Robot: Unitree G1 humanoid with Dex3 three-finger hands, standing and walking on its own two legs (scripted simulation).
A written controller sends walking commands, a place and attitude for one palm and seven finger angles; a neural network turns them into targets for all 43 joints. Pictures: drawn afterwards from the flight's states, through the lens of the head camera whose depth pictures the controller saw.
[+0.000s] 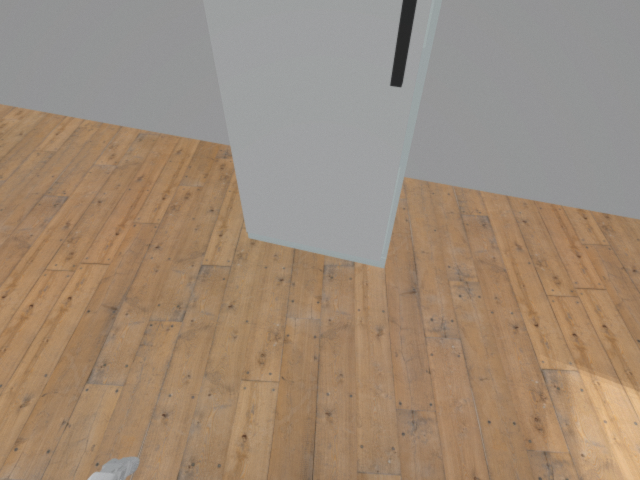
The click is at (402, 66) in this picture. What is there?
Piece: fridge door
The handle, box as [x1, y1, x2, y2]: [390, 0, 416, 86]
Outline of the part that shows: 416,0 403,0 390,85 400,86 402,82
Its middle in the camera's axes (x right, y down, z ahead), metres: +0.19 -0.50 +0.82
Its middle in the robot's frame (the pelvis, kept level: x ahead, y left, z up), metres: +0.98 -0.13 +0.21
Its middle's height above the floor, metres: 0.98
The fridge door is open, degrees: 0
